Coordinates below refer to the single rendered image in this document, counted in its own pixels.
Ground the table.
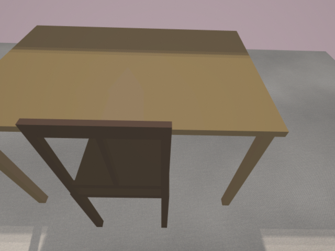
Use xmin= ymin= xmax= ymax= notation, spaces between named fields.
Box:
xmin=0 ymin=25 xmax=289 ymax=206

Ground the chair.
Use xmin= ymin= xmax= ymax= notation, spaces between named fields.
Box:
xmin=15 ymin=118 xmax=172 ymax=228

